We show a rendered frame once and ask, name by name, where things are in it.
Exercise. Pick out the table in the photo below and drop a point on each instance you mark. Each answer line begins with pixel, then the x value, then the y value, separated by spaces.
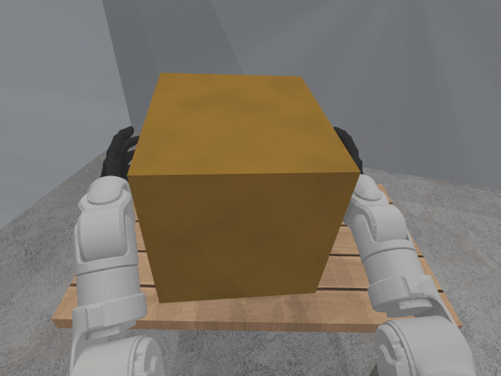
pixel 340 304

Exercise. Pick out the carton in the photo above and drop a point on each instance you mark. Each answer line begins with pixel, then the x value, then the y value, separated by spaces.
pixel 240 185

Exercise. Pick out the right robot hand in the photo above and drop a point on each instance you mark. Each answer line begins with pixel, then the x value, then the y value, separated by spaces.
pixel 350 146

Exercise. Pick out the robot right upper arm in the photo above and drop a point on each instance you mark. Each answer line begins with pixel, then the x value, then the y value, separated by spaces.
pixel 421 346

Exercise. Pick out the robot left forearm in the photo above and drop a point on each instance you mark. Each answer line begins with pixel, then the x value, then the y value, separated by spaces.
pixel 109 299

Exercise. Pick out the robot right forearm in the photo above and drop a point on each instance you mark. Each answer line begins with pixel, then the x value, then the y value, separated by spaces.
pixel 398 285

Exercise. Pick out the robot left upper arm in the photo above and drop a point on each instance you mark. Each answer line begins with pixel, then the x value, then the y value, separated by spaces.
pixel 134 356

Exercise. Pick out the left robot hand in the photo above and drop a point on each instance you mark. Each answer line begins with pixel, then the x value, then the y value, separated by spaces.
pixel 117 157

